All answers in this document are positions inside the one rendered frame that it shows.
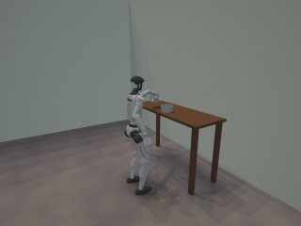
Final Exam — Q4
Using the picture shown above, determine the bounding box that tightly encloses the humanoid robot torso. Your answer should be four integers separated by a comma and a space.
126, 93, 144, 138

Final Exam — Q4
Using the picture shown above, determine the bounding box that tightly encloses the right robot upper arm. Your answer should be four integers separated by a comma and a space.
132, 95, 145, 121

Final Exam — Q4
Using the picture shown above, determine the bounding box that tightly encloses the robot left hand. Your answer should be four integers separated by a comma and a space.
150, 91, 160, 101

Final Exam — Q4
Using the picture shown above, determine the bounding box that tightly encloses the lid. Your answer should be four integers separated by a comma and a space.
151, 98, 163, 103

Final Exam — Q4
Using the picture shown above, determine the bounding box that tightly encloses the left robot thigh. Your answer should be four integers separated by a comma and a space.
124, 130, 142, 158

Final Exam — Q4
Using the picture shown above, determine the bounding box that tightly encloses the pot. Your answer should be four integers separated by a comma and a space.
161, 104, 173, 113

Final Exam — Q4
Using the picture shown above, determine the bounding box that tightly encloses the left robot forearm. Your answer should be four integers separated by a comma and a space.
140, 89, 152, 97

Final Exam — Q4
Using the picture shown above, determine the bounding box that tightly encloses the robot right hand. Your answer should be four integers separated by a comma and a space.
143, 137, 153, 154

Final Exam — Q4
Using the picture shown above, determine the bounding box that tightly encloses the table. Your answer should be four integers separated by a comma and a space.
138, 101, 227, 196

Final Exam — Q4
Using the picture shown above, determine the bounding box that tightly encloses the right robot forearm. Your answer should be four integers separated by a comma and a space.
135, 114, 148, 138

